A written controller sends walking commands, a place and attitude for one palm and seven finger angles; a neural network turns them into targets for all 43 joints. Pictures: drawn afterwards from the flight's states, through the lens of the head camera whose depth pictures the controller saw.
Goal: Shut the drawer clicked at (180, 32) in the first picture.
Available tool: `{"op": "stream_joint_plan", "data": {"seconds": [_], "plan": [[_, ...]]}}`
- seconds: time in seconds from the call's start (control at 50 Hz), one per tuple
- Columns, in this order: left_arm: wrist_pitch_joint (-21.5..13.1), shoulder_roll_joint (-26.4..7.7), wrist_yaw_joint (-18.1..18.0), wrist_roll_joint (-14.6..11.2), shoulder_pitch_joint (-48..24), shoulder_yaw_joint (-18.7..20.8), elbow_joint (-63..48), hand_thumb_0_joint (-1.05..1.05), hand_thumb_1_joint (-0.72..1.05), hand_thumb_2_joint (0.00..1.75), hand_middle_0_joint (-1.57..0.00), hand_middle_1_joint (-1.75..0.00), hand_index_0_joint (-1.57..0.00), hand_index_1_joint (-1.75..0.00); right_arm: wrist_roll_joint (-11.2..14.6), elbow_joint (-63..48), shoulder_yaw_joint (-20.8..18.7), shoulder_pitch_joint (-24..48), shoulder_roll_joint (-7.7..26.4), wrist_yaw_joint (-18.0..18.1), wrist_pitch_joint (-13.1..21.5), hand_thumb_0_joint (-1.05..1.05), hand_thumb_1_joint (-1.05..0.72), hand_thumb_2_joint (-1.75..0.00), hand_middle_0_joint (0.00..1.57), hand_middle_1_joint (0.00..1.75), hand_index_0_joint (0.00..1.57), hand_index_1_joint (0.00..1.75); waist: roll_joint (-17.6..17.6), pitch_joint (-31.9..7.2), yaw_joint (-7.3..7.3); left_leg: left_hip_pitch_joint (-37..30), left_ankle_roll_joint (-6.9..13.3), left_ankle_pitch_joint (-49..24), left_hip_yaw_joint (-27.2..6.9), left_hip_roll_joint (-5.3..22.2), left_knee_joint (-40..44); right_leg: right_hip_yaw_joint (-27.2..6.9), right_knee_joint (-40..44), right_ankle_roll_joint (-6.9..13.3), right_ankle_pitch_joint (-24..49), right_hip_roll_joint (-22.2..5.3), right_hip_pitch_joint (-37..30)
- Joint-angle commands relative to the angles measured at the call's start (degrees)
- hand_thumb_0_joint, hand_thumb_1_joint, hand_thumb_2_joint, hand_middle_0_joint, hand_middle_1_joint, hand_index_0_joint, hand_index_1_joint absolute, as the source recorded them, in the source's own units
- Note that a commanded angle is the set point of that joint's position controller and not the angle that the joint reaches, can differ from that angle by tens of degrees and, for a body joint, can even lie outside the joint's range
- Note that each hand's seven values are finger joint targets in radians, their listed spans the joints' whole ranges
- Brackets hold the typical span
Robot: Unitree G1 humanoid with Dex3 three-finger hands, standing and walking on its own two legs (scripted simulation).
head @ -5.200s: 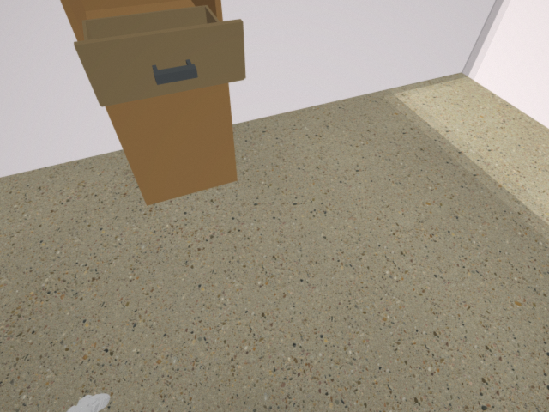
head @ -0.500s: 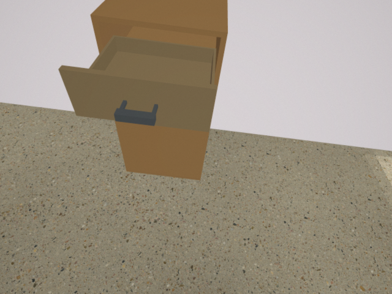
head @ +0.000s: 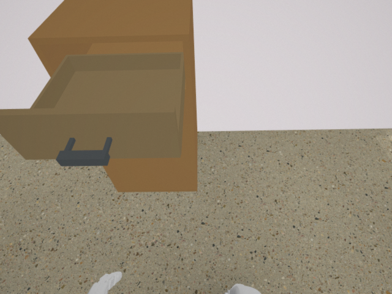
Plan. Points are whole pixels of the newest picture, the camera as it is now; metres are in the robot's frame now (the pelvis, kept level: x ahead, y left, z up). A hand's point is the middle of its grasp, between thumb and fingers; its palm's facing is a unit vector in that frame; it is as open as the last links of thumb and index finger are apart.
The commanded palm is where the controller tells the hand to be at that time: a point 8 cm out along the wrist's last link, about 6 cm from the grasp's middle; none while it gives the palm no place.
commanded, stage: take the last steps up to it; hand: left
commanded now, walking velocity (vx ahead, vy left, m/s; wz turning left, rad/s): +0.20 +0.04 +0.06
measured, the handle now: (86, 150) +0.41 +0.26 +0.06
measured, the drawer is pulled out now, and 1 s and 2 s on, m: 0.30 0.30 0.30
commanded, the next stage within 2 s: come to a stop and stand still in 0.18 s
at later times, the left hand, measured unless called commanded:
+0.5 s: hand out of the picture +0.06 +0.16 -0.16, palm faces +0.14 -0.98 -0.16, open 7.3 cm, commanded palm none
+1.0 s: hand out of the picture +0.09 +0.13 -0.14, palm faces +0.02 -0.96 -0.27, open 7.4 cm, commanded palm none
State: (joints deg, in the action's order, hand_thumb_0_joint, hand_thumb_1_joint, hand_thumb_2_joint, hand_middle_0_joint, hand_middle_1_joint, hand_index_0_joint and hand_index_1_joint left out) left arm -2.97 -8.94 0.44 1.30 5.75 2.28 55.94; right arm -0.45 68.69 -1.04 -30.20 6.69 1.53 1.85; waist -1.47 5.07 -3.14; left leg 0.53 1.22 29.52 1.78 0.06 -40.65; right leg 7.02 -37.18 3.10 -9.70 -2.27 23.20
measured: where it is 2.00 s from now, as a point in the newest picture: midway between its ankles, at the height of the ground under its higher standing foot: outside the picture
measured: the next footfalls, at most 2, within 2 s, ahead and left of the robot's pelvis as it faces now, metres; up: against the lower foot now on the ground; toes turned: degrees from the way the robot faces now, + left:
left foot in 0.44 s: +0.19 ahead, +0.14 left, +0.00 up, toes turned +7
right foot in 0.80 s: +0.09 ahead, -0.14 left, +0.00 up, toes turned -5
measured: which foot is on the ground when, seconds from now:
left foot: up 0.00-0.42, down 0.44-0.82, up 0.84-1.00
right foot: down 0.00-0.52, up 0.54-0.78, down 0.80-1.00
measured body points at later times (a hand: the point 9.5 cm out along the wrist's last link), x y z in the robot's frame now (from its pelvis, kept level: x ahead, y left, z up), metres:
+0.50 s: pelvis +0.11 +0.01 +0.02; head +0.12 +0.02 +0.47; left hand +0.05 +0.21 -0.15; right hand +0.21 -0.20 -0.13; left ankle +0.15 +0.14 -0.72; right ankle +0.09 -0.09 -0.72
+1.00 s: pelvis +0.04 -0.06 +0.02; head +0.05 -0.08 +0.47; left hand +0.09 +0.18 -0.12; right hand +0.06 -0.30 -0.15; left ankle +0.04 +0.10 -0.67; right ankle +0.05 -0.13 -0.72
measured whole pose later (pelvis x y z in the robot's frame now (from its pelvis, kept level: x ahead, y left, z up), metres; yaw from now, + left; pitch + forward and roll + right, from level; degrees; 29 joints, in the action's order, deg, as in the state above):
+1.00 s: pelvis +0.04 -0.06 +0.02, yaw -1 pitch -2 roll +2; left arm 1.2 -8.9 -2.0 1.7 14.0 1.6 58.6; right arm -0.6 61.8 -3.9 -13.2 11.5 1.0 -3.7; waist -1.9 1.4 -0.4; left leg 21.0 -1.0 21.6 1.1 2.5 -49.2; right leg 4.4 -29.0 3.5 -14.9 -0.1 12.7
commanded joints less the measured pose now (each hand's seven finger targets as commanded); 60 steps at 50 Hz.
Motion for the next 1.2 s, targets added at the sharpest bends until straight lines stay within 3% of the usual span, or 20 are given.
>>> {"op": "stream_joint_plan", "data": {"seconds": [0.0,0.04,0.12,0.26,0.36,0.38,0.42,0.5,0.62,0.74,0.76,0.78,0.8,0.82,0.84,0.9,1.02,1.08,1.12,1.18], "plan": [[-0.13,-12.57,-1.58,-1.12,16.25,3.38,2.67,0.0,0.9,0.9,-0.2,-0.3,-0.2,-0.3,0.38,-6.3,-2.24,2.94,5.32,-0.29,1.15,0.0,-0.9,-0.9,0.2,0.3,0.2,0.3,5.83,-5.97,7.32,28.27,1.51,-2.4,-3.58,3.22,-35.44,-31.93,23.23,10.68,-3.72,-23.01,-20.32],[-0.35,-7.19,-1.86,-0.86,9.59,1.7,1.29,0.0,0.9,0.9,-0.2,-0.3,-0.2,-0.3,-0.51,-6.72,-2.01,4.58,3.36,-0.79,-0.3,0.0,-0.9,-0.9,0.2,0.3,0.2,0.3,3.55,2.12,3.63,26.87,0.99,-8.94,-4.16,6.2,-32.38,-22.38,26.87,7.24,-9.69,-18.76,-4.91],[-1.04,-3.69,-1.95,-0.29,9.47,0.84,1.9,0.0,0.9,0.9,-0.2,-0.3,-0.2,-0.3,-1.13,-5.74,-1.98,0.86,1.38,-1.18,-2.08,0.0,-0.9,-0.9,0.2,0.3,0.2,0.3,7.01,0.44,0.23,22.52,-1.66,-14.4,-1.0,6.24,-22.81,-9.24,28.52,3.95,-2.42,-12.62,0.28],[-1.52,-5.85,-1.58,-0.19,15.37,0.9,4.44,0.0,0.9,0.9,-0.2,-0.3,-0.2,-0.3,-0.77,-9.62,-1.79,12.47,3.1,-1.82,-1.3,0.0,-0.9,-0.9,0.2,0.3,0.2,0.3,7.16,-2.17,3.67,26.15,-3.67,-15.52,1.09,6.16,-5.23,-9.95,26.04,5.68,10.22,-13.11,-12.39],[0.25,-5.92,-2.64,-0.4,15.14,0.36,5.99,0.0,0.9,0.9,-0.2,-0.3,-0.2,-0.3,0.0,-8.88,-0.64,14.69,3.13,-0.54,-0.94,0.0,-0.9,-0.9,0.2,0.3,0.2,0.3,7.76,-4.53,3.57,12.91,-3.86,-20.71,1.72,3.5,11.91,-6.38,16.53,3.44,27.41,-10.57,-13.34],[0.64,-5.62,-2.76,-0.43,15.27,0.13,6.28,0.0,0.9,0.9,-0.2,-0.3,-0.2,-0.3,0.2,-8.13,-0.82,13.26,3.86,-0.42,-0.65,0.0,-0.9,-0.9,0.2,0.3,0.2,0.3,7.83,-4.99,2.91,8.46,-3.64,-29.26,1.32,4.21,16.92,-5.43,13.24,1.5,24.93,-8.76,-12.09],[1.49,-2.85,-3.36,-0.91,18.26,-0.48,6.02,0.0,0.9,0.9,-0.2,-0.3,-0.2,-0.3,0.04,-8.28,-1.37,12.16,8.16,0.38,0.03,0.0,-0.9,-0.9,0.2,0.3,0.2,0.3,-2.24,-8.51,3.65,0.83,0.29,-60.05,-3.99,13.01,14.67,-3.89,9.67,-2.42,10.85,-4.81,-8.73],[3.75,-4.21,-3.41,-0.77,18.4,-0.15,5.84,0.0,0.9,0.9,-0.2,-0.3,-0.2,-0.3,0.13,-8.52,-2.0,14.32,10.09,1.73,-1.35,0.0,-0.9,-0.9,0.2,0.3,0.2,0.3,-12.08,-5.09,3.08,4.17,7.13,-67.11,-8.93,19.59,20.87,-3.08,-3.2,-4.6,-18.42,-1.08,-6.03],[5.07,-3.47,-2.81,-0.21,16.57,1.51,3.21,0.0,0.9,0.9,-0.2,-0.3,-0.2,-0.3,-0.65,-11.76,-3.63,18.96,11.37,2.04,-2.37,0.0,-0.9,-0.9,0.2,0.3,0.2,0.3,-6.37,-9.48,3.29,3.77,10.06,-57.92,-6.7,19.51,18.8,-7.48,-19.91,-4.75,-20.5,-0.34,0.72],[4.23,-2.75,-2.42,-0.26,19.53,1.32,2.8,0.0,0.9,0.9,-0.2,-0.3,-0.2,-0.3,-0.63,-12.71,-4.25,22.71,11.3,0.59,-2.9,0.0,-0.9,-0.9,0.2,0.3,0.2,0.3,-7.32,-10.75,5.54,13.42,5.06,-29.61,-3.97,14.89,16.72,-3.73,5.11,-4.42,-7.52,-0.39,-12.79],[3.98,-4.74,-2.49,0.3,20.25,1.59,3.1,0.0,0.9,0.9,-0.2,-0.3,-0.2,-0.3,-0.18,-12.8,-4.19,21.96,9.45,0.32,-3.21,0.0,-0.9,-0.9,0.2,0.3,0.2,0.3,-0.96,-8.84,5.79,18.1,2.23,-19.8,-2.12,10.75,12.9,-5.45,13.84,-4.49,-1.94,-1.52,-15.72],[3.43,-9.24,-2.69,0.91,17.58,1.79,2.18,0.0,0.9,0.9,-0.2,-0.3,-0.2,-0.3,0.36,-13.4,-3.6,21.06,5.61,-0.18,-3.76,0.0,-0.9,-0.9,0.2,0.3,0.2,0.3,12.94,-5.27,4.4,23.53,-1.81,-7.66,1.66,4.24,5.96,-18.46,21.13,-1.35,-4.76,-10.85,-12.17],[3.62,-11.83,-2.65,0.69,13.23,1.8,0.31,0.0,0.9,0.9,-0.2,-0.3,-0.2,-0.3,0.09,-14.71,-3.21,23.54,5.1,-0.71,-4.44,0.0,-0.9,-0.9,0.2,0.3,0.2,0.3,18.54,-0.85,4.81,22.59,-2.66,-1.38,1.25,2.5,-0.64,-23.33,26.31,3.0,-9.13,-17.38,-2.44],[3.81,-11.8,-2.62,0.66,10.02,1.62,-0.85,0.0,0.9,0.9,-0.2,-0.3,-0.2,-0.3,-0.1,-14.55,-3.52,23.65,6.07,-1.02,-4.86,0.0,-0.9,-0.9,0.2,0.3,0.2,0.3,13.94,-0.39,4.59,19.24,-2.34,-0.99,-1.01,2.98,-6.71,-21.58,27.87,5.48,-17.13,-17.73,3.51],[3.53,-10.77,-2.8,0.7,7.77,1.81,-1.29,0.0,0.9,0.9,-0.2,-0.3,-0.2,-0.3,-0.5,-13.77,-3.63,23.26,6.26,-0.97,-5.3,0.0,-0.9,-0.9,0.2,0.3,0.2,0.3,17.17,2.03,3.9,21.42,-1.62,-2.67,-3.3,3.24,-9.56,-21.83,27.83,4.79,-18.86,-14.89,4.84],[3.06,-7.77,-2.69,0.22,5.73,0.85,-0.81,0.0,0.9,0.9,-0.2,-0.3,-0.2,-0.3,-0.4,-9.97,-3.23,17.76,5.94,-1.02,-4.72,0.0,-0.9,-0.9,0.2,0.3,0.2,0.3,11.09,2.83,1.99,21.28,-1.7,-8.18,-2.11,3.07,-12.79,-14.46,24.5,3.77,-7.39,-10.55,0.65],[2.33,-8.81,-2.84,-0.15,11.5,1.18,1.65,0.0,0.9,0.9,-0.2,-0.3,-0.2,-0.3,0.0,-8.59,-1.95,15.88,4.65,-0.17,-3.37,0.0,-0.9,-0.9,0.2,0.3,0.2,0.3,6.39,-4.07,4.77,17.76,-2.63,-5.5,-0.69,3.03,4.11,-16.18,20.44,6.39,7.47,-11.66,-14.42],[2.19,-7.68,-2.87,-0.92,10.34,0.87,3.22,0.0,0.9,0.9,-0.2,-0.3,-0.2,-0.3,0.15,-5.7,-1.18,10.66,4.31,0.47,-2.45,0.0,-0.9,-0.9,0.2,0.3,0.2,0.3,5.86,-6.76,3.22,8.61,-2.03,-15.72,-1.83,3.56,18.92,-15.11,18.41,3.29,7.44,-9.63,-14.56],[2.2,-5.31,-2.62,-1.54,10.64,0.18,3.8,0.0,0.9,0.9,-0.2,-0.3,-0.2,-0.3,-0.25,-4.82,-0.88,10.09,6.29,0.96,-1.48,0.0,-0.9,-0.9,0.2,0.3,0.2,0.3,-1.21,-7.15,4.04,6.13,-0.09,-24.99,-5.79,7.68,20.25,-11.27,17.47,-0.81,7.12,-4.82,-13.27],[2.71,-5.65,-2.65,-1.35,9.67,0.14,5.33,0.0,0.9,0.9,-0.2,-0.3,-0.2,-0.3,-0.21,-3.79,-0.59,10.7,5.92,1.15,-1.58,0.0,-0.9,-0.9,0.2,0.3,0.2,0.3,-5.06,-5.58,4.33,10.33,-0.13,-20.73,-4.79,7.63,21.21,-9.92,18.54,-2.36,4.01,-3.99,-16.46]]}}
